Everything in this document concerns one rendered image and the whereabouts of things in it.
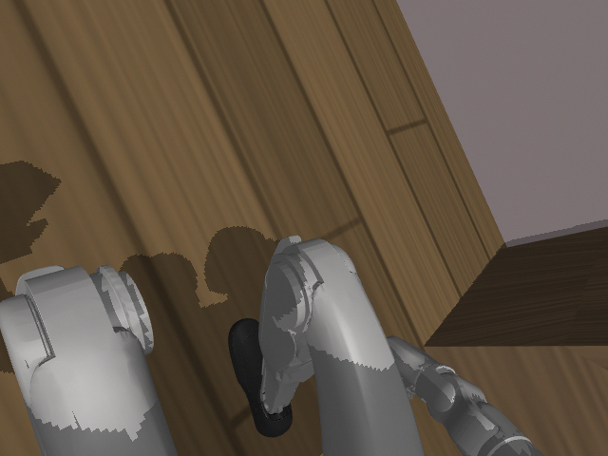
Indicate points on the right robot arm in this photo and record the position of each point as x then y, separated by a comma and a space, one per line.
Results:
476, 427

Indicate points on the right robot foot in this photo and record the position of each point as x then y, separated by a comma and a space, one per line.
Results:
247, 358

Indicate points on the right robot hand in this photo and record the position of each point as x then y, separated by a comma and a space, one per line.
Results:
411, 361

